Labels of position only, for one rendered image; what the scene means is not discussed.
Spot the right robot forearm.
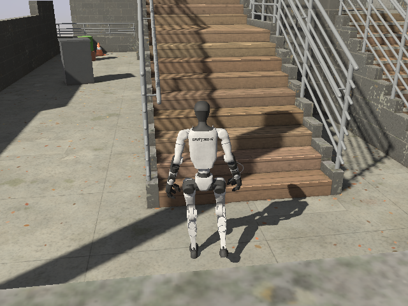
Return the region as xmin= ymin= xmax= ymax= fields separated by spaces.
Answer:
xmin=228 ymin=153 xmax=240 ymax=180

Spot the robot right hand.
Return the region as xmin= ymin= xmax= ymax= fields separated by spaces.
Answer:
xmin=227 ymin=177 xmax=242 ymax=191

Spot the robot left upper arm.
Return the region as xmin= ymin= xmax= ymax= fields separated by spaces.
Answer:
xmin=173 ymin=129 xmax=189 ymax=165

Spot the robot left hand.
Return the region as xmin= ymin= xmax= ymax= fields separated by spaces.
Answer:
xmin=166 ymin=183 xmax=180 ymax=199

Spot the robot right upper arm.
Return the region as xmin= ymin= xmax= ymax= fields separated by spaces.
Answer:
xmin=216 ymin=128 xmax=234 ymax=163

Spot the robot left shin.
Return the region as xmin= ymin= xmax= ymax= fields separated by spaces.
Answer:
xmin=187 ymin=210 xmax=197 ymax=250

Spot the left robot forearm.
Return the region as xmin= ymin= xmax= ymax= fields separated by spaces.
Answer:
xmin=167 ymin=155 xmax=180 ymax=185

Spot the robot torso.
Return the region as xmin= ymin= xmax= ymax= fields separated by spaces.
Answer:
xmin=188 ymin=125 xmax=218 ymax=191

